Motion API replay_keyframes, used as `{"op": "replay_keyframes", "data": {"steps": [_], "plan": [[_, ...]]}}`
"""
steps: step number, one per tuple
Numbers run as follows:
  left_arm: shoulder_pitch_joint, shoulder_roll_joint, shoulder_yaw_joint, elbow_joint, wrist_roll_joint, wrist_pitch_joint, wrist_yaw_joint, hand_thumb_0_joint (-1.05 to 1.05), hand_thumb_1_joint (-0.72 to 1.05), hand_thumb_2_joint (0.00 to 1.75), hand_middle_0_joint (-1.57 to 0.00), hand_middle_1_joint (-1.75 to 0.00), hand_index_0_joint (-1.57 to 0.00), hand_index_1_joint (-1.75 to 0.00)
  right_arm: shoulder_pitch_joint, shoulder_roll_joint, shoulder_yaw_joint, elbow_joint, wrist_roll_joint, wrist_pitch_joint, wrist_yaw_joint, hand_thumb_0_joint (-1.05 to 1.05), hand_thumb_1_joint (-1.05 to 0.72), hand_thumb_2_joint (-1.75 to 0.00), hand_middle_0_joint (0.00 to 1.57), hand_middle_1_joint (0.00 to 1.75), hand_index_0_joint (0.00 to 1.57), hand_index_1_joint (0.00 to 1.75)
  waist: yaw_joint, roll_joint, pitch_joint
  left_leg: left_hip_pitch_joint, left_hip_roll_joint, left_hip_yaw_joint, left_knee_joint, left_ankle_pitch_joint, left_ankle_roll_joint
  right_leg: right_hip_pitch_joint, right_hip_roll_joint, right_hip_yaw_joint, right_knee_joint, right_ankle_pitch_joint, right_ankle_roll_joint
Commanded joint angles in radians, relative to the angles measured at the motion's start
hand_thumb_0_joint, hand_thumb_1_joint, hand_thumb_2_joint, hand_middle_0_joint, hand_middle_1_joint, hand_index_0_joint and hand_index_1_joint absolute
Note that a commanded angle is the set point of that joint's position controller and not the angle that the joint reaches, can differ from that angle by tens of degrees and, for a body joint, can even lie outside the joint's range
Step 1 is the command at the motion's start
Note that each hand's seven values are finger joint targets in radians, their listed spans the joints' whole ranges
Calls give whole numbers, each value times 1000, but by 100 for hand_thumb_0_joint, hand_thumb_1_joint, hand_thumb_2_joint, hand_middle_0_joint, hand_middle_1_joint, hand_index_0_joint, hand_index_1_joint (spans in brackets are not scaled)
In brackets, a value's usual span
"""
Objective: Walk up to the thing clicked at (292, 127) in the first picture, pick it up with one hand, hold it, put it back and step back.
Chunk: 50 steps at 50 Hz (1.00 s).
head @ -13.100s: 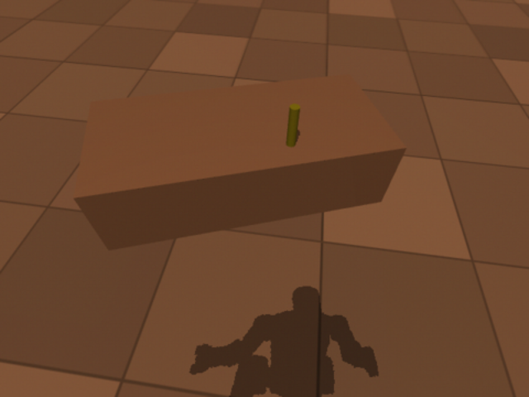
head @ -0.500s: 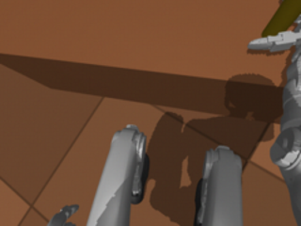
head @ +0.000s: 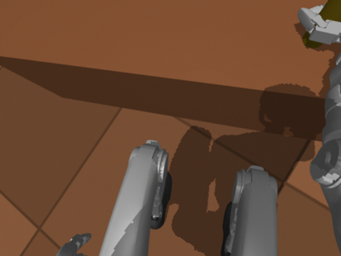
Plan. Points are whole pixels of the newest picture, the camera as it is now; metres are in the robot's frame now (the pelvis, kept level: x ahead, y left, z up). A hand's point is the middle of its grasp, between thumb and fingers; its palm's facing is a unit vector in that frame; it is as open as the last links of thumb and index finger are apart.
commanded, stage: settle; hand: right
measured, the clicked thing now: (340, 4) +0.59 -0.18 +0.05
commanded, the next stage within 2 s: lift in 1.28 s
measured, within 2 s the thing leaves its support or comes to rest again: leaves its support in 0.32 s
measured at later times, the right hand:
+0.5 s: hand out of the picture +0.60 -0.17 +0.07, palm faces +0.11 +0.99 -0.04, open 5.1 cm
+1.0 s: hand out of the picture +0.61 -0.17 +0.12, palm faces +0.09 +1.00 -0.04, open 5.1 cm
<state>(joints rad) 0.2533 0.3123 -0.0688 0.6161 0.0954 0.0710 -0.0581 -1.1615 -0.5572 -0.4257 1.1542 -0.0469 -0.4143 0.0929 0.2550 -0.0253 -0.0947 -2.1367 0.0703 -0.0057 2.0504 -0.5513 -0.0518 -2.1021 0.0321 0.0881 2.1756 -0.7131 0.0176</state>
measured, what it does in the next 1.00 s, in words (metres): rises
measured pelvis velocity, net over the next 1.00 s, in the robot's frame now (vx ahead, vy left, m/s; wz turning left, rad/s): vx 0.02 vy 0.00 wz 0.00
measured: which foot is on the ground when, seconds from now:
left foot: down 0.00-1.00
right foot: down 0.00-1.00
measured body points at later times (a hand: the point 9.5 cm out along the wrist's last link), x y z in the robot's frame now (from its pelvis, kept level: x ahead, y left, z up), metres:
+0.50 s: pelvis +0.01 +0.00 +0.03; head +0.24 -0.03 +0.42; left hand +0.02 +0.29 -0.08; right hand +0.59 -0.23 +0.08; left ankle +0.12 +0.15 -0.37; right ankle +0.07 -0.12 -0.37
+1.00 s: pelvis +0.02 +0.00 +0.08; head +0.25 -0.03 +0.47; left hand +0.04 +0.28 -0.03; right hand +0.60 -0.23 +0.13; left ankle +0.12 +0.15 -0.37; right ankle +0.07 -0.12 -0.37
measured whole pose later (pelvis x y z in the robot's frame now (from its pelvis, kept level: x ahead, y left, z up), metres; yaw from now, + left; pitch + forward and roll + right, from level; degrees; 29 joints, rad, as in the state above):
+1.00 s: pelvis +0.02 +0.00 +0.08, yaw +0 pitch +37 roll +4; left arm 0.27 0.29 -0.04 0.61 0.06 0.06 -0.02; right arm -1.13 -0.53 -0.42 1.08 -0.02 -0.32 0.08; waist 0.23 -0.03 -0.14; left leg -1.90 0.06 0.00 1.80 -0.55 -0.05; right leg -1.86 0.00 0.07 1.91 -0.70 0.01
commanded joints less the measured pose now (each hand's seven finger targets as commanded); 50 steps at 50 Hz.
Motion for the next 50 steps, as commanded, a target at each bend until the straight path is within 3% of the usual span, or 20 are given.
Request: {"op": "replay_keyframes", "data": {"steps": [1, 2, 4, 5, 7, 12, 14, 18, 21, 23, 28, 30, 31, 33, 42, 43, 44, 46, 48, 50], "plan": [[242, 236, 81, 6, 4, 3, 13, 0, 89, 90, -20, -30, -19, -30, -453, -202, -3, -176, 7, -70, -2, 0, -43, -84, 128, 105, 125, 105, 52, -226, -683, 455, -25, 84, -155, 115, 81, 378, -14, -47, -286, 174, -32], [250, 240, 82, 4, 6, 5, 14, 0, 89, 90, -20, -30, -19, -30, -441, -243, -29, -190, 3, -70, -6, 0, -45, -88, 129, 108, 126, 108, 35, -216, -710, 488, -25, 79, -158, 136, 80, 389, -16, -55, -276, 196, -33], [250, 239, 76, 3, 5, 9, 12, 0, 87, 91, -22, -31, -21, -32, -452, -228, -24, -175, 0, -66, -4, 0, -53, -104, 131, 124, 131, 124, 48, -215, -703, 476, -26, 85, -153, 132, 80, 383, -14, -49, -280, 197, -32], [236, 230, 73, -8, 2, 10, 12, 0, 88, 91, -21, -31, -21, -31, -472, -251, -31, -220, 5, -69, -2, 0, -58, -112, 135, 132, 135, 132, 33, -222, -744, 515, -25, 78, -156, 136, 80, 376, -14, -56, -280, 195, -36], [238, 237, 78, -11, -1, 13, 14, 0, 88, 91, -21, -30, -21, -31, -468, -219, -13, -205, 5, -58, -1, 0, -62, -128, 136, 139, 137, 139, 47, -207, -734, 518, -25, 82, -167, 121, 78, 376, -12, -53, -291, 172, -37], [255, 238, 96, -8, -6, 12, 19, 0, 88, 90, -21, -30, -21, -31, -499, -250, -17, -307, 5, -41, -9, 0, -71, -142, 141, 149, 142, 149, 26, -253, -823, 567, -25, 70, -190, 141, 81, 442, -13, -63, -315, 195, -34], [250, 238, 103, -1, -11, 11, 25, 0, 90, 90, -21, -30, -20, -30, -497, -226, -4, -311, 13, -27, -12, 0, -76, -140, 143, 148, 143, 148, 28, -247, -791, 552, -25, 70, -208, 126, 82, 459, -15, -63, -329, 177, -33], [259, 229, 109, 6, -17, 5, 35, 0, 90, 90, -21, -30, -20, -30, -551, -270, -30, -404, 25, -23, -30, 0, -63, -134, 146, 147, 148, 147, 10, -271, -843, 575, -24, 64, -224, 167, 85, 535, -18, -61, -352, 232, -30], [255, 222, 116, 12, -24, 1, 40, 0, 89, 90, -21, -30, -20, -30, -506, -206, 2, -329, 33, -3, -26, 0, -61, -133, 146, 146, 147, 146, 32, -208, -786, 604, -25, 59, -266, 148, 81, 495, -16, -60, -373, 202, -36], [257, 214, 117, 15, -28, -1, 44, 0, 90, 90, -21, -30, -20, -30, -514, -244, -12, -351, 26, -6, -25, 0, -61, -133, 145, 146, 147, 146, 21, -209, -785, 612, -27, 56, -286, 149, 82, 506, -20, -61, -392, 204, -37], [250, 208, 116, 15, -35, -8, 47, 0, 89, 90, -21, -30, -20, -30, -429, -177, 9, -220, 33, 18, -8, 0, -59, -135, 146, 148, 147, 148, 28, -165, -679, 610, -28, 59, -323, 150, 82, 491, -19, -55, -423, 209, -39], [255, 208, 122, 2, -38, -8, 44, 0, 89, 89, -21, -30, -21, -31, -436, -212, -10, -237, 30, 20, -5, 0, -61, -135, 147, 149, 148, 149, 17, -155, -720, 645, -31, 56, -336, 170, 83, 517, -23, -53, -438, 237, -39], [255, 214, 122, 2, -36, -8, 42, 0, 90, 89, -21, -30, -21, -30, -388, -184, -3, -189, 32, 24, 2, 0, -60, -136, 147, 149, 149, 149, 18, -159, -693, 636, -30, 58, -334, 179, 84, 520, -23, -53, -439, 249, -37], [249, 194, 110, -19, -40, -8, 38, 0, 89, 90, -21, -30, -20, -30, -452, -210, -8, -281, 34, 12, 2, 0, -61, -135, 146, 148, 148, 148, 1, -182, -749, 667, -30, 52, -340, 203, 86, 554, -24, -54, -452, 277, -37], [255, 190, 114, -16, -37, -10, 41, 0, 89, 90, -20, -30, -20, -30, -503, -209, 4, -352, 41, -2, -8, 0, -65, -134, 142, 145, 143, 145, -2, -242, -795, 697, -33, 46, -381, 223, 91, 671, -31, -50, -498, 314, -28], [262, 196, 120, -14, -38, -11, 42, 0, 90, 90, -20, -30, -20, -30, -471, -186, 3, -322, 43, 4, -9, 0, -64, -134, 141, 145, 142, 145, 3, -227, -794, 704, -33, 49, -385, 242, 89, 689, -33, -49, -497, 331, -28], [257, 195, 121, -11, -37, -11, 43, 0, 90, 90, -20, -30, -20, -30, -477, -182, 11, -322, 40, 6, -10, 0, -65, -135, 141, 146, 142, 146, 11, -224, -777, 692, -35, 49, -396, 221, 88, 678, -34, -48, -503, 307, -29], [250, 192, 118, -14, -39, -14, 47, 0, 90, 90, -20, -30, -20, -30, -498, -218, -3, -360, 39, 2, -16, 0, -65, -136, 140, 146, 142, 146, -7, -233, -793, 695, -35, 48, -410, 195, 89, 695, -34, -46, -526, 289, -30], [255, 198, 123, -5, -40, -16, 51, 0, 90, 90, -20, -30, -20, -30, -463, -194, 0, -303, 42, 8, -17, 0, -66, -137, 141, 147, 142, 147, 10, -220, -766, 694, -34, 53, -415, 189, 87, 690, -33, -43, -529, 277, -29], [244, 185, 116, -14, -44, -19, 53, 0, 89, 90, -20, -30, -20, -30, -463, -202, -7, -313, 49, 6, -18, 0, -64, -138, 139, 147, 141, 147, 0, -174, -772, 744, -35, 47, -436, 183, 83, 650, -31, -48, -531, 248, -38]]}}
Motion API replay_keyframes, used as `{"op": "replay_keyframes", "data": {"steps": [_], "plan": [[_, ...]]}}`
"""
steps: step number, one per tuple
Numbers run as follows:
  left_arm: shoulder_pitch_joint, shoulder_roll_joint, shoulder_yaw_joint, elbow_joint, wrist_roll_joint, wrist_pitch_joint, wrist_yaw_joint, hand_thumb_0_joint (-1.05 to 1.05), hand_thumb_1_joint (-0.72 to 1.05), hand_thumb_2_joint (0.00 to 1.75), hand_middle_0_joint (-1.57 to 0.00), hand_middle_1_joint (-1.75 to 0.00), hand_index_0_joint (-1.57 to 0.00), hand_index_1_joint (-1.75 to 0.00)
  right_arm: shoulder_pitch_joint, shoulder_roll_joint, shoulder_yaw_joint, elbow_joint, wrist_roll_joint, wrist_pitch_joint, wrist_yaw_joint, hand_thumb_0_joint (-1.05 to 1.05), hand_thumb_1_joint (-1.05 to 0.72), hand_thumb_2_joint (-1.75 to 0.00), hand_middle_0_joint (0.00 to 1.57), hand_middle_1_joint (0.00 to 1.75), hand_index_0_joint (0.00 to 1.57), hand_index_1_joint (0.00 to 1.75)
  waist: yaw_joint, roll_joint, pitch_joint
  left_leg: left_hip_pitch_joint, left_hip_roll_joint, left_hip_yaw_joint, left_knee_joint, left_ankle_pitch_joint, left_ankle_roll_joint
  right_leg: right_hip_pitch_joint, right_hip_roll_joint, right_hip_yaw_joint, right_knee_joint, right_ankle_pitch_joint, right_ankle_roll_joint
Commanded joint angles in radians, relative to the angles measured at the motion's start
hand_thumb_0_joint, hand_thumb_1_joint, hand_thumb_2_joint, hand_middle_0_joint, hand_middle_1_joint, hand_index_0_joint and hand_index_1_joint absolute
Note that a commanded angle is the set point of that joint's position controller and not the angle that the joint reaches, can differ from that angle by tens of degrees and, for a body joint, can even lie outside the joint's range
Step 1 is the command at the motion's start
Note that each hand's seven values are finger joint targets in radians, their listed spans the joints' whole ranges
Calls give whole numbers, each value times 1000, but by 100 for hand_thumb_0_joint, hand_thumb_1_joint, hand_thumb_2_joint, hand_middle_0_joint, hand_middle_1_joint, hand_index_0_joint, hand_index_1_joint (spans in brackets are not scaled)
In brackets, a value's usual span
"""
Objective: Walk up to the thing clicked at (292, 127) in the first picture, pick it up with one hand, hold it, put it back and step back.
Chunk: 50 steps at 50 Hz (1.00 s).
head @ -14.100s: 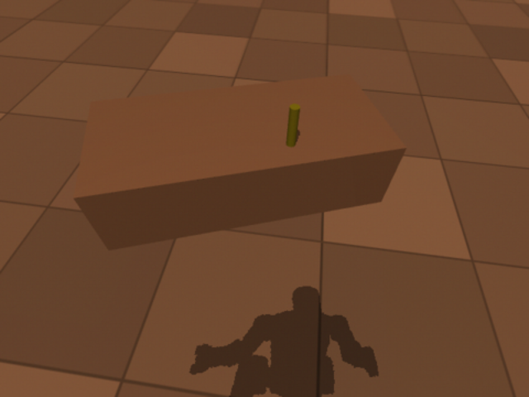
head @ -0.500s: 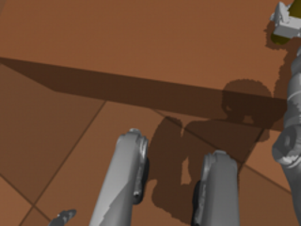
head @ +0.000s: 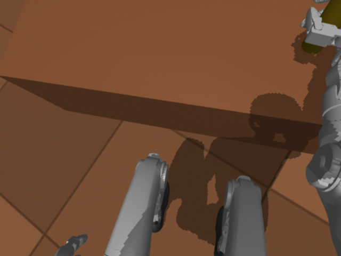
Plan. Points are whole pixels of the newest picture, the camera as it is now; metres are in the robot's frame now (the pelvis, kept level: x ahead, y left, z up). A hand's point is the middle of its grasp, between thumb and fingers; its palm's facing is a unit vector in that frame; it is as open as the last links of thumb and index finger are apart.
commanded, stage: settle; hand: right
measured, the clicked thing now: (338, 10) +0.59 -0.19 +0.06
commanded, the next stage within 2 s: lift in 0.28 s
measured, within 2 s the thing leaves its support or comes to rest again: neither
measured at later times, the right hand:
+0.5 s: hand (327, 10) +0.59 -0.17 +0.06, palm faces +0.10 +0.99 -0.02, open 5.1 cm
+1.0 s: hand out of the picture +0.53 -0.17 +0.14, palm faces +0.12 +0.99 -0.02, open 5.1 cm
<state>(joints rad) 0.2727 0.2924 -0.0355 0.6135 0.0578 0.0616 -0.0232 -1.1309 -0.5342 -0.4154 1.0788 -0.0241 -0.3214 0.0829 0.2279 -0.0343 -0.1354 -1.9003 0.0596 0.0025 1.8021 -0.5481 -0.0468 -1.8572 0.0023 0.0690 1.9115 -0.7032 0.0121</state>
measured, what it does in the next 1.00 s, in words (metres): rises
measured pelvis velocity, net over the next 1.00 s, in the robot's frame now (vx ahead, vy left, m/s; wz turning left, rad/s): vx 0.02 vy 0.01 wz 0.00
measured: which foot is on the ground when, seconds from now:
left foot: down 0.00-1.00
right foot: down 0.00-1.00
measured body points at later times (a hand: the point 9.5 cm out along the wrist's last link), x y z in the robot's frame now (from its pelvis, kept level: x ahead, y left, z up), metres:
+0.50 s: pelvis +0.01 +0.00 +0.03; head +0.23 -0.02 +0.42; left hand +0.03 +0.28 -0.08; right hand +0.57 -0.22 +0.07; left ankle +0.11 +0.15 -0.45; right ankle +0.05 -0.12 -0.45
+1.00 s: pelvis +0.02 +0.01 +0.10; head +0.19 -0.01 +0.52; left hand +0.09 +0.28 -0.02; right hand +0.51 -0.22 +0.15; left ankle +0.11 +0.15 -0.45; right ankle +0.05 -0.12 -0.45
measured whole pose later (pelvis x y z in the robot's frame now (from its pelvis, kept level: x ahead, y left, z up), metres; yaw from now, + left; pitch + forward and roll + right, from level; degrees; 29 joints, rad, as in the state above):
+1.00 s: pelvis +0.02 +0.01 +0.10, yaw +0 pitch +30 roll +3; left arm 0.26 0.25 0.00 0.63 0.03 0.03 0.01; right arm -0.77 -0.34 -0.35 0.81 0.06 -0.31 0.04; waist 0.14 -0.03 -0.17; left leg -1.50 0.04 0.02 1.49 -0.51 -0.03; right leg -1.45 -0.03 0.06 1.58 -0.65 0.02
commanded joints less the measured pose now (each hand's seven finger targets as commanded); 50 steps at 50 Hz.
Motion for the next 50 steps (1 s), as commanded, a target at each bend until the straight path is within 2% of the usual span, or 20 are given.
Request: {"op": "replay_keyframes", "data": {"steps": [1, 6, 9, 12, 15, 18, 19, 21, 22, 25, 30, 36, 37, 38, 41, 43, 44, 45, 48, 50], "plan": [[228, 209, 84, -9, -7, -10, 19, 0, 90, 90, -20, -30, -20, -30, -473, -236, -26, -229, 24, -84, -6, 0, -65, -138, 140, 148, 141, 148, 25, -173, -714, 496, -26, 41, -186, 186, 80, 413, -3, -28, -274, 253, -29], [226, 207, 85, -14, -6, -13, 19, 0, 89, 90, -20, -30, -20, -30, -452, -221, -18, -210, 24, -87, 1, 0, -66, -139, 141, 149, 143, 149, 31, -174, -703, 502, -27, 44, -195, 214, 82, 440, -6, -21, -285, 289, -29], [220, 200, 76, -22, -6, -12, 18, 0, 90, 89, -20, -30, -20, -30, -457, -228, -28, -235, 30, -94, 4, 0, -67, -140, 140, 149, 141, 149, 16, -190, -701, 492, -28, 45, -194, 213, 85, 457, -8, -19, -300, 302, -25], [232, 208, 84, -20, -6, -14, 17, 0, 90, 89, -20, -30, -20, -30, -451, -215, -21, -217, 32, -95, 7, 0, -66, -139, 139, 148, 141, 148, 31, -177, -692, 513, -28, 44, -204, 221, 85, 443, -8, -17, -303, 297, -27], [227, 197, 79, -34, -6, -15, 17, 0, 90, 89, -20, -30, -20, -30, -472, -245, -30, -270, 28, -100, 4, 0, -68, -141, 138, 149, 140, 149, 12, -178, -740, 561, -31, 34, -224, 213, 82, 449, -7, -31, -309, 280, -31], [225, 192, 82, -32, -8, -19, 20, 0, 89, 89, -20, -30, -19, -30, -453, -218, -18, -255, 33, -97, -1, 0, -67, -140, 137, 148, 138, 148, 12, -163, -747, 607, -30, 28, -246, 219, 78, 442, -6, -40, -313, 264, -35], [232, 188, 82, -26, -6, -20, 20, 0, 90, 90, -20, -30, -19, -30, -460, -201, -8, -271, 35, -98, 1, 0, -67, -139, 136, 147, 138, 147, 24, -160, -766, 620, -31, 25, -247, 235, 78, 443, -7, -42, -307, 273, -35], [229, 187, 81, -23, -7, -22, 23, 0, 89, 90, -20, -30, -20, -30, -470, -224, -16, -296, 33, -102, -2, 0, -60, -134, 141, 145, 141, 145, 9, -171, -770, 629, -31, 24, -251, 236, 79, 452, -6, -41, -322, 280, -32], [239, 197, 86, -12, -6, -21, 25, 0, 89, 90, -20, -30, -20, -30, -432, -211, -22, -258, 34, -96, -5, 0, -59, -133, 141, 144, 141, 144, 13, -182, -742, 599, -32, 30, -245, 255, 82, 481, -9, -37, -321, 315, -27], [228, 188, 85, -18, -4, -20, 22, 0, 89, 90, -20, -30, -20, -30, -433, -199, -15, -298, 33, -99, -18, 0, -58, -131, 139, 142, 140, 142, -4, -210, -750, 579, -35, 37, -249, 254, 86, 545, -14, -26, -344, 348, -21], [212, 185, 91, -30, -8, -21, 23, 0, 89, 90, -20, -29, -20, -29, -383, -188, -17, -332, 39, -97, -20, 0, -61, -132, 141, 143, 141, 143, -19, -195, -751, 612, -37, 42, -277, 248, 88, 580, -15, -21, -382, 348, -20], [202, 182, 107, -31, -16, -30, 29, 0, 88, 91, -20, -29, -20, -30, -265, -118, -7, -355, 64, -87, -20, 0, -61, -132, 141, 143, 141, 143, -25, -129, -737, 698, -40, 45, -325, 282, 85, 610, -14, -22, -425, 368, -23], [184, 176, 106, -44, -18, -34, 30, 0, 88, 91, -20, -29, -20, -30, -262, -117, 1, -401, 67, -86, -22, 0, -62, -132, 142, 144, 142, 144, -41, -138, -733, 704, -41, 43, -343, 257, 85, 627, -14, -25, -443, 346, -25], [183, 168, 106, -45, -19, -35, 30, 0, 88, 90, -20, -29, -20, -29, -271, -113, 10, -432, 70, -88, -26, 0, -60, -132, 141, 143, 142, 143, -38, -133, -749, 742, -40, 37, -358, 268, 83, 631, -14, -30, -448, 344, -28], [168, 168, 116, -37, -26, -45, 35, 0, 88, 90, -20, -29, -20, -30, -176, -73, 12, -415, 84, -81, -33, 0, -59, -131, 141, 143, 141, 143, -48, -101, -677, 754, -42, 41, -397, 228, 79, 631, -13, -29, -487, 299, -28], [163, 154, 110, -42, -28, -49, 37, 0, 87, 91, -20, -29, -19, -30, -189, -69, 28, -506, 84, -87, -39, 0, -63, -133, 143, 144, 143, 144, -61, -121, -713, 773, -44, 42, -414, 243, 81, 707, -14, -21, -519, 328, -23], [159, 155, 111, -44, -30, -50, 39, 0, 88, 90, -20, -29, -19, -29, -150, -81, 13, -518, 87, -86, -46, 0, -63, -131, 142, 143, 142, 143, -82, -129, -720, 788, -46, 41, -422, 268, 83, 746, -17, -19, -531, 368, -20], [163, 151, 115, -39, -28, -51, 41, 0, 87, 91, -20, -29, -19, -30, -111, -40, 35, -501, 91, -80, -45, 0, -62, -131, 142, 144, 143, 144, -68, -118, -698, 808, -47, 44, -440, 277, 83, 752, -15, -23, -539, 378, -20], [149, 140, 116, -38, -33, -60, 46, 0, 87, 91, -20, -29, -19, -30, -63, -11, 50, -558, 102, -76, -57, 0, -62, -132, 142, 144, 143, 144, -84, -98, -676, 872, -51, 37, -485, 305, 80, 784, -16, -32, -577, 394, -21], [142, 139, 119, -36, -35, -67, 49, 0, 87, 91, -20, -29, -19, -30, -21, 28, 76, -564, 104, -71, -58, 0, -64, -133, 144, 146, 144, 146, -79, -98, -644, 867, -53, 43, -517, 290, 81, 840, -16, -25, -611, 393, -17]]}}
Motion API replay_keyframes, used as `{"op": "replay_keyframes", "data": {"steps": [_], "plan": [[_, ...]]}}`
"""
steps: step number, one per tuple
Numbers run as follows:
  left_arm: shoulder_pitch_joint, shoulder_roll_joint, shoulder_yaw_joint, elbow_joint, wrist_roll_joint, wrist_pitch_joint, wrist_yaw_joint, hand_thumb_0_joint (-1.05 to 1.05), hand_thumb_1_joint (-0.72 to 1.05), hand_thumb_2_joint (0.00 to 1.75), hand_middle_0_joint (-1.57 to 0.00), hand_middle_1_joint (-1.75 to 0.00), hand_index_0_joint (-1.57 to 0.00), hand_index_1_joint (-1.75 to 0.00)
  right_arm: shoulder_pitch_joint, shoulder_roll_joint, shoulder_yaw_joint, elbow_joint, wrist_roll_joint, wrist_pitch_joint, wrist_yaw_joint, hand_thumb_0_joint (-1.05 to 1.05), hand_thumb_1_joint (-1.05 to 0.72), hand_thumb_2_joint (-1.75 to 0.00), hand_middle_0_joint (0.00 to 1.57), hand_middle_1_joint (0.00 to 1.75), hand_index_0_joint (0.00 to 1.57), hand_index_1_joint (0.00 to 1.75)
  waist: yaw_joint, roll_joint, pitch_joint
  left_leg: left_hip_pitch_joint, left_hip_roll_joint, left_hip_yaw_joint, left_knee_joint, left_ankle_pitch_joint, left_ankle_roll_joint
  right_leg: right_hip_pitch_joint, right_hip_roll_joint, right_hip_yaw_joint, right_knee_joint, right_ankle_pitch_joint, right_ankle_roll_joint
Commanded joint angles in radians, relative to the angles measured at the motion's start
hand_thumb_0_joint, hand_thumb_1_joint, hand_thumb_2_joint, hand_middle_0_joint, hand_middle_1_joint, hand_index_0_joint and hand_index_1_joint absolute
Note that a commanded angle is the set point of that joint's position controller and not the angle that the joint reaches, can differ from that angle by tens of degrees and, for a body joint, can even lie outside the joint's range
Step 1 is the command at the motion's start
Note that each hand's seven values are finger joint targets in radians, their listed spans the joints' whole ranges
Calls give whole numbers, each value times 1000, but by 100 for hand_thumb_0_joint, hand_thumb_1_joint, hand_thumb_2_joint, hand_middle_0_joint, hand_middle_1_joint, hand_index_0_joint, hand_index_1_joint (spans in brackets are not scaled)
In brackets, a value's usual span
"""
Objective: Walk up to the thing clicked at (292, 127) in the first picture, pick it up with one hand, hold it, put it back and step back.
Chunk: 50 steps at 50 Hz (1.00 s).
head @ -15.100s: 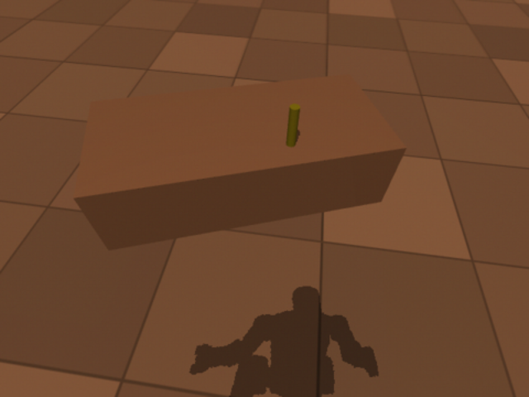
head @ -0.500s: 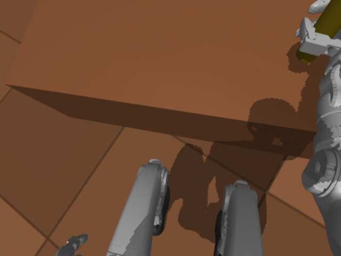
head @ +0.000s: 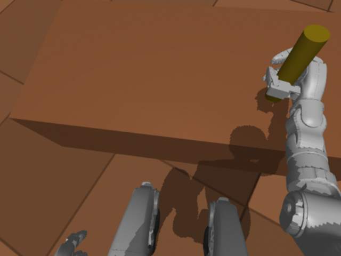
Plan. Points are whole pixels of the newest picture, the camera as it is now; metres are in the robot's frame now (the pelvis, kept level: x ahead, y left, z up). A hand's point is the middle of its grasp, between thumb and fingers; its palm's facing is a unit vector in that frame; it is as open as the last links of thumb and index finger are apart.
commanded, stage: lift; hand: right
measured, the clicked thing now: (290, 70) +0.51 -0.19 +0.06
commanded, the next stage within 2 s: hold in 1.22 s
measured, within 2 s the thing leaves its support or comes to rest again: neither
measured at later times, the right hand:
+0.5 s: hand (302, 90) +0.42 -0.17 +0.13, palm faces +0.13 +0.99 -0.02, open 5.1 cm
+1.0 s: hand (323, 89) +0.39 -0.17 +0.17, palm faces +0.11 +0.99 -0.01, open 5.1 cm
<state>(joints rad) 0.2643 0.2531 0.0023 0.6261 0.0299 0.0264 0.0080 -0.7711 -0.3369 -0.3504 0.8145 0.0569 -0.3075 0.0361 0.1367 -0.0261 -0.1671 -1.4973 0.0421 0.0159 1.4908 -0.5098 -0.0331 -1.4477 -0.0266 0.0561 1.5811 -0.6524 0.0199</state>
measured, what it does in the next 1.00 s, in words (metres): rises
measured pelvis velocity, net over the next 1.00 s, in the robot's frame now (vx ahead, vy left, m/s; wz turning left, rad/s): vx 0.04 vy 0.00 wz -0.01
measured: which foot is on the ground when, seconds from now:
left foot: down 0.00-1.00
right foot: down 0.00-1.00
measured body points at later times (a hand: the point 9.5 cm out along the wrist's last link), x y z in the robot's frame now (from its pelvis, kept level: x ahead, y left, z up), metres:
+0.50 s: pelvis +0.02 +0.01 +0.09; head +0.11 -0.01 +0.53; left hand +0.13 +0.27 -0.02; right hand +0.40 -0.22 +0.13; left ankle +0.08 +0.14 -0.55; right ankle +0.03 -0.13 -0.55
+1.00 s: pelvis +0.04 +0.00 +0.13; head +0.11 -0.01 +0.57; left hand +0.16 +0.26 +0.02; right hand +0.38 -0.22 +0.18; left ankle +0.08 +0.14 -0.55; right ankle +0.03 -0.13 -0.55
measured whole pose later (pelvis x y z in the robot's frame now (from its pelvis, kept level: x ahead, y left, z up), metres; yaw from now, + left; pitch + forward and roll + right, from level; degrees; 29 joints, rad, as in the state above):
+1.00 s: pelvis +0.04 +0.00 +0.13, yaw -1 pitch +12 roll +1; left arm 0.25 0.23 0.02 0.69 0.01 -0.05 0.04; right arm -0.21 -0.19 -0.17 0.50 0.15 -0.38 0.06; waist 0.03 -0.01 -0.08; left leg -0.75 0.03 0.03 0.93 -0.38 -0.03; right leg -0.70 -0.04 0.03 0.99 -0.50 0.02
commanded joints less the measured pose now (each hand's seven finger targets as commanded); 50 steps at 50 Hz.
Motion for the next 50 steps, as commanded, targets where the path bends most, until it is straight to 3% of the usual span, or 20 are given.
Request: {"op": "replay_keyframes", "data": {"steps": [1, 3, 7, 12, 16, 17, 18, 21, 23, 24, 25, 26, 28, 30, 35, 37, 42, 44, 46, 50], "plan": [[142, 173, 80, -47, -8, -34, 19, 0, 86, 92, -20, -29, -18, -30, -353, -156, 22, -310, 27, -85, -14, 0, -64, -133, 144, 145, 144, 145, 3, -110, -587, 480, -35, 29, -216, 262, 68, 436, 12, -10, -296, 351, -23], [133, 168, 81, -50, -11, -38, 22, 0, 86, 92, -20, -29, -18, -30, -304, -175, 6, -330, 27, -85, -21, 0, -64, -133, 144, 145, 144, 145, -16, -81, -571, 545, -35, 23, -253, 264, 64, 441, 13, -19, -324, 340, -28], [99, 154, 81, -57, -21, -55, 25, 0, 87, 91, -20, -29, -19, -30, -172, -86, 55, -338, 49, -73, -23, 0, -61, -135, 143, 147, 144, 146, -21, -21, -469, 619, -38, 23, -343, 204, 58, 450, 16, -23, -409, 260, -34], [61, 145, 81, -59, -27, -80, 30, 0, 88, 92, -20, -29, -18, -30, -117, -65, 89, -401, 59, -83, -28, 0, -65, -135, 144, 147, 145, 147, -32, -3, -359, 672, -38, 9, -439, 126, 52, 491, 11, -26, -491, 175, -35], [58, 149, 87, -44, -22, -98, 32, 0, 86, 92, -19, -29, -18, -30, -43, -47, 96, -415, 70, -103, -23, 0, -62, -136, 145, 148, 146, 148, -46, -13, -353, 720, -41, 16, -467, 172, 53, 569, 10, -25, -537, 229, -32], [51, 145, 87, -44, -23, -103, 32, 0, 87, 92, -19, -29, -18, -30, -7, -12, 128, -399, 69, -104, -18, 0, -64, -135, 145, 148, 146, 148, -46, -9, -339, 731, -41, 17, -476, 184, 52, 579, 12, -28, -545, 241, -31], [49, 140, 84, -48, -19, -105, 31, 0, 87, 92, -19, -29, -18, -30, -23, -56, 93, -466, 72, -119, -23, 0, -64, -135, 145, 147, 145, 147, -72, -35, -374, 773, -39, 10, -476, 223, 53, 596, 12, -36, -548, 283, -28], [35, 142, 84, -45, -20, -111, 32, 0, 87, 92, -19, -29, -18, -30, 18, -12, 136, -460, 73, -130, -16, 0, -69, -134, 145, 146, 145, 146, -55, -23, -334, 795, -41, 13, -510, 231, 49, 634, 16, -40, -578, 286, -28], [36, 144, 85, -38, -19, -115, 34, 0, 87, 92, -19, -29, -18, -30, -2, -66, 89, -522, 77, -148, -24, 0, -68, -136, 146, 148, 146, 148, -74, -38, -360, 820, -42, 13, -522, 243, 51, 674, 15, -37, -599, 298, -25], [28, 140, 83, -36, -19, -117, 33, 0, 87, 92, -19, -28, -18, -30, 51, -13, 134, -473, 78, -146, -18, 0, -67, -136, 146, 148, 146, 148, -63, -29, -336, 831, -40, 13, -532, 247, 48, 670, 16, -40, -603, 298, -26], [28, 141, 84, -43, -20, -118, 34, 0, 87, 92, -19, -29, -18, -30, 21, -60, 96, -551, 82, -156, -22, 0, -67, -136, 146, 148, 146, 148, -78, -25, -357, 855, -41, 11, -541, 256, 47, 690, 16, -41, -611, 308, -26], [27, 138, 84, -34, -20, -119, 36, 0, 87, 92, -19, -29, -18, -30, 78, -16, 131, -483, 80, -150, -16, 0, -66, -136, 146, 148, 146, 148, -65, -7, -334, 871, -40, 11, -549, 272, 43, 684, 17, -44, -613, 320, -28], [21, 136, 81, -33, -21, -121, 36, 0, 87, 92, -19, -28, -18, -30, 119, -31, 111, -501, 85, -152, -19, 0, -69, -136, 147, 149, 147, 149, -86, -3, -318, 894, -40, 11, -566, 284, 43, 701, 19, -47, -629, 336, -27], [20, 129, 75, -34, -24, -119, 37, 0, 88, 91, -19, -29, -18, -30, 127, -2, 147, -525, 86, -152, -12, 0, -69, -135, 145, 147, 146, 147, -71, -15, -301, 892, -42, 17, -580, 299, 44, 738, 16, -43, -652, 356, -23], [13, 133, 83, -24, -26, -121, 37, 0, 87, 91, -19, -29, -18, -30, 211, 14, 146, -485, 97, -138, 4, 0, -66, -135, 146, 148, 146, 148, -71, 28, -244, 919, -43, 23, -613, 318, 41, 746, 13, -38, -683, 375, -26], [1, 128, 76, -36, -28, -120, 36, 0, 88, 90, -19, -29, -18, -30, 199, -17, 125, -537, 101, -140, 4, 0, -66, -135, 145, 148, 146, 148, -91, 0, -242, 936, -43, 21, -629, 308, 43, 773, 13, -41, -705, 372, -24], [5, 129, 80, -37, -27, -120, 34, 0, 88, 91, -19, -29, -18, -30, 234, 28, 156, -550, 108, -144, 16, 0, -67, -135, 146, 147, 146, 147, -85, -10, -257, 954, -46, 28, -635, 376, 45, 846, 11, -36, -723, 471, -14], [12, 126, 82, -41, -26, -118, 35, 0, 88, 91, -19, -29, -18, -30, 196, -16, 129, -623, 105, -158, 13, 0, -67, -134, 145, 146, 145, 146, -95, -12, -296, 994, -43, 22, -640, 407, 45, 864, 11, -41, -723, 489, -17], [1, 122, 78, -37, -25, -118, 37, 0, 88, 91, -19, -29, -18, -30, 263, 16, 146, -544, 101, -153, 17, 0, -69, -135, 146, 147, 146, 147, -94, 5, -242, 983, -45, 25, -654, 379, 44, 856, 11, -40, -738, 470, -16], [-3, 115, 74, -45, -25, -117, 42, 0, 88, 90, -19, -29, -18, -30, 234, -11, 130, -629, 108, -168, 10, 0, -69, -136, 145, 148, 145, 148, -109, -2, -262, 1036, -40, 18, -672, 398, 41, 879, 15, -50, -747, 466, -19]]}}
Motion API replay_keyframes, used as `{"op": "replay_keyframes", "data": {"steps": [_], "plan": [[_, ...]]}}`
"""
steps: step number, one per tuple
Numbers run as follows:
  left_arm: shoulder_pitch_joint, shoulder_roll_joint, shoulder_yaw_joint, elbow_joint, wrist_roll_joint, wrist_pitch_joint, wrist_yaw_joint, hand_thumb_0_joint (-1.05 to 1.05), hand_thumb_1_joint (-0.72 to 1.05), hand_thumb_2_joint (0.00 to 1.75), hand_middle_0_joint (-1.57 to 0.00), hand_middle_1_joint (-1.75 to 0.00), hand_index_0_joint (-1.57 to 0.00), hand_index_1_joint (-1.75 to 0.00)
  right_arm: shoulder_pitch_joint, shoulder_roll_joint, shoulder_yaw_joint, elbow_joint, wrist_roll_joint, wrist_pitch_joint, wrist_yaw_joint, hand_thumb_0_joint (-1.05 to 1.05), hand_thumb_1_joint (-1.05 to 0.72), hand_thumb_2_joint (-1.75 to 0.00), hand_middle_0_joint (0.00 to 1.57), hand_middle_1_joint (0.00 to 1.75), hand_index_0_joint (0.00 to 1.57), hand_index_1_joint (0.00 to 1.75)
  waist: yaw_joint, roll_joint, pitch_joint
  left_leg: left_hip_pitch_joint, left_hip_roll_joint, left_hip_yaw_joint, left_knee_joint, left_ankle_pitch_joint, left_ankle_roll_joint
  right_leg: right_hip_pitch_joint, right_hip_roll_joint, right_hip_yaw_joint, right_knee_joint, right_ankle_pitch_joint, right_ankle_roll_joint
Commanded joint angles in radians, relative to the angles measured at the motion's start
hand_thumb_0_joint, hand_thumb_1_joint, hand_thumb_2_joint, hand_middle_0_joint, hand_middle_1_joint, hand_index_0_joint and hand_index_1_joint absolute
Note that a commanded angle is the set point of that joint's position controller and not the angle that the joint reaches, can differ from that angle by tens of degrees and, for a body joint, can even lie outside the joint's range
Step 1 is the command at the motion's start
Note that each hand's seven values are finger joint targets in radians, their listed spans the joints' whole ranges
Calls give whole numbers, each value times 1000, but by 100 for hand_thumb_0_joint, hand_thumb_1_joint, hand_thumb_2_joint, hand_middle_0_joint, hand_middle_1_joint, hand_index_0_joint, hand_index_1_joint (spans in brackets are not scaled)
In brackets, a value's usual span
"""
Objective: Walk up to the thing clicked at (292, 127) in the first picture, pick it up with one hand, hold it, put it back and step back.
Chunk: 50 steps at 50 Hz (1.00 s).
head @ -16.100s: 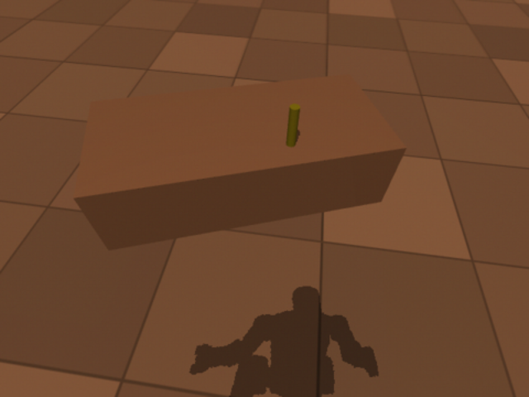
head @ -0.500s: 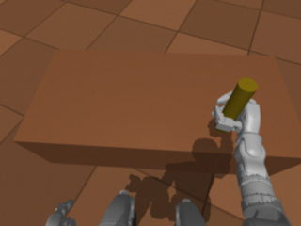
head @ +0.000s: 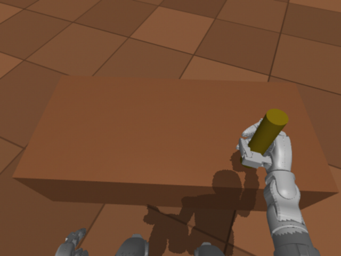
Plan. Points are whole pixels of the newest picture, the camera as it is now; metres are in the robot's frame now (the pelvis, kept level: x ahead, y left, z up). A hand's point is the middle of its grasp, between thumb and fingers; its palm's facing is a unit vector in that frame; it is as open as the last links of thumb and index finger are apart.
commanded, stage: lift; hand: right
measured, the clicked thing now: (260, 142) +0.35 -0.19 +0.06
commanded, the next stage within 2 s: hold in 0.22 s
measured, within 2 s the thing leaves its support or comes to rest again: neither
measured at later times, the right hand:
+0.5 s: hand (256, 149) +0.34 -0.17 +0.06, palm faces +0.09 +1.00 -0.01, open 5.1 cm
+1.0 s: hand (260, 149) +0.33 -0.17 +0.08, palm faces +0.10 +0.99 -0.01, open 5.1 cm
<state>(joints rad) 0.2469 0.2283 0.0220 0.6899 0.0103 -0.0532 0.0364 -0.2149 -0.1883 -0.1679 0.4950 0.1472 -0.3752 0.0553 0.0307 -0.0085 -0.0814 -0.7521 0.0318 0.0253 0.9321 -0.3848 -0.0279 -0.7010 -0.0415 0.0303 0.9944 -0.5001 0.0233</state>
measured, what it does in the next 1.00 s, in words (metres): stands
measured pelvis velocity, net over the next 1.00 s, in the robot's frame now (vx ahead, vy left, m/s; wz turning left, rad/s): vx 0.00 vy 0.00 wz -0.01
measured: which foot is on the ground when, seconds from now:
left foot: down 0.00-1.00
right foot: down 0.00-1.00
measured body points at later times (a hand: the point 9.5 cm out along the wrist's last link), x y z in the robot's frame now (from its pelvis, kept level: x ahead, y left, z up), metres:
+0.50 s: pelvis +0.00 +0.00 +0.01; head +0.05 -0.01 +0.46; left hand +0.13 +0.25 -0.09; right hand +0.33 -0.23 +0.07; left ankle +0.04 +0.14 -0.68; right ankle -0.01 -0.13 -0.68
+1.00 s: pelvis +0.00 +0.00 +0.02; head +0.04 -0.01 +0.47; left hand +0.14 +0.25 -0.09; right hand +0.32 -0.23 +0.08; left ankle +0.04 +0.14 -0.68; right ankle -0.01 -0.13 -0.68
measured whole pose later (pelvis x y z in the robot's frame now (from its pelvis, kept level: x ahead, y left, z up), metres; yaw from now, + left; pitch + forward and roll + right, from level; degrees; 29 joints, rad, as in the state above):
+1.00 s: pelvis +0.00 +0.00 +0.02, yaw +0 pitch +7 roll +1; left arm 0.23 0.22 0.01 0.69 0.00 -0.05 0.05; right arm -0.11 -0.19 -0.13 0.39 0.16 -0.34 0.06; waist 0.01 -0.01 -0.06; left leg -0.57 0.03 0.03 0.80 -0.34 -0.03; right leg -0.53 -0.04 0.03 0.86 -0.45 0.02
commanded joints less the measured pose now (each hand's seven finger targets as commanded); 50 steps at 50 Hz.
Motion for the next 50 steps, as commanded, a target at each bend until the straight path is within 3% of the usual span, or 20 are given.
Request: {"op": "replay_keyframes", "data": {"steps": [1, 4, 6, 8, 10, 15, 17, 21, 26, 27, 30, 33, 34, 37, 40, 41, 50], "plan": [[18, 142, 56, -107, -6, -37, 17, 0, 88, 91, -19, -29, -18, -30, -291, -137, -29, -286, 13, -93, -6, 0, -67, -136, 145, 148, 145, 148, 7, -7, -354, 288, -30, 8, -116, 288, 35, 142, 30, -25, -157, 327, -23], [3, 148, 58, -102, -8, -37, 15, 0, 89, 90, -19, -29, -19, -30, -261, -105, -7, -249, 20, -81, 2, 0, -69, -137, 145, 148, 146, 148, 13, -9, -280, 256, -36, 20, -133, 233, 37, 136, 24, -15, -189, 288, -19], [-4, 140, 54, -109, -9, -35, 15, 0, 88, 90, -19, -29, -19, -30, -281, -140, -30, -289, 17, -81, 1, 0, -69, -135, 145, 147, 145, 147, 0, -22, -293, 275, -32, 16, -143, 231, 36, 136, 26, -20, -193, 281, -21], [-7, 149, 57, -108, -10, -35, 16, 0, 89, 90, -19, -30, -19, -30, -223, -118, -18, -241, 21, -70, 8, 0, -70, -137, 146, 148, 146, 148, 1, 1, -266, 278, -34, 20, -150, 222, 35, 132, 25, -17, -205, 275, -21], [-13, 147, 55, -115, -11, -35, 14, 0, 88, 90, -19, -30, -19, -30, -262, -137, -30, -298, 26, -75, 9, 0, -68, -136, 145, 148, 145, 148, -7, -17, -282, 296, -33, 17, -157, 222, 36, 143, 26, -19, -212, 271, -21], [-29, 139, 50, -120, -12, -39, 17, 0, 88, 91, -19, -30, -19, -30, -233, -127, -23, -303, 28, -77, 0, 0, -70, -134, 143, 145, 144, 145, -13, -11, -259, 314, -31, 13, -175, 206, 34, 155, 29, -24, -224, 244, -24], [-19, 140, 52, -114, -12, -42, 19, 0, 88, 91, -20, -30, -19, -31, -241, -109, -6, -303, 30, -77, 4, 0, -68, -132, 143, 143, 143, 143, 5, 3, -285, 315, -33, 17, -169, 242, 33, 177, 26, -17, -223, 289, -22], [-6, 143, 54, -104, -9, -37, 22, 0, 88, 91, -20, -30, -19, -31, -222, -123, -4, -316, 20, -76, 3, 0, -68, -132, 143, 144, 143, 144, -8, -33, -290, 311, -34, 23, -160, 283, 38, 214, 22, -12, -229, 372, -10], [-30, 139, 49, -110, -13, -38, 22, 0, 88, 92, -20, -30, -19, -31, -212, -111, -2, -300, 30, -67, 7, 0, -68, -133, 145, 145, 145, 145, -3, -11, -232, 305, -35, 26, -183, 217, 35, 189, 20, -10, -255, 283, -14], [-36, 136, 47, -116, -14, -39, 19, 0, 87, 91, -20, -30, -19, -31, -195, -113, -4, -325, 32, -66, 6, 0, -67, -132, 144, 144, 144, 144, -16, -12, -246, 321, -34, 24, -185, 223, 36, 193, 21, -10, -256, 285, -14], [-33, 132, 45, -118, -13, -38, 21, 0, 87, 92, -20, -30, -19, -31, -169, -110, 0, -299, 28, -55, 9, 0, -68, -130, 143, 142, 143, 142, -13, 4, -244, 352, -30, 21, -195, 260, 32, 188, 28, -22, -247, 315, -20], [-37, 132, 44, -124, -13, -37, 20, 0, 88, 92, -20, -30, -19, -31, -216, -123, -4, -379, 29, -57, 6, 0, -66, -131, 143, 143, 142, 143, -16, -32, -275, 355, -30, 20, -188, 290, 34, 224, 27, -23, -247, 349, -16], [-33, 132, 44, -118, -12, -38, 24, 0, 89, 91, -20, -30, -19, -31, -189, -114, -7, -325, 30, -53, 7, 0, -68, -131, 143, 142, 142, 142, -10, -18, -260, 347, -31, 22, -190, 284, 33, 219, 27, -21, -245, 347, -16], [-39, 127, 43, -123, -13, -43, 22, 0, 88, 92, -20, -30, -19, -31, -188, -117, -14, -362, 31, -56, -3, 0, -67, -131, 143, 143, 143, 143, -16, 8, -252, 364, -29, 18, -208, 252, 30, 204, 30, -23, -256, 296, -23], [-40, 133, 46, -121, -13, -43, 25, 0, 89, 92, -20, -30, -20, -31, -207, -133, -19, -396, 28, -60, -6, 0, -66, -131, 144, 143, 143, 143, -18, -18, -260, 360, -31, 20, -204, 263, 34, 233, 26, -20, -263, 317, -18], [-44, 131, 42, -121, -14, -42, 27, 0, 88, 91, -20, -30, -19, -31, -186, -118, 1, -364, 27, -54, -2, 0, -67, -132, 143, 143, 143, 143, -12, -27, -242, 353, -31, 21, -205, 266, 33, 232, 26, -19, -265, 327, -16], [-49, 128, 44, -118, -14, -45, 26, 0, 88, 91, -20, -30, -20, -31, -180, -113, -6, -329, 32, -38, 5, 0, -67, -132, 144, 144, 144, 144, -11, 4, -212, 363, -29, 20, -230, 232, 31, 210, 27, -23, -281, 274, -23]]}}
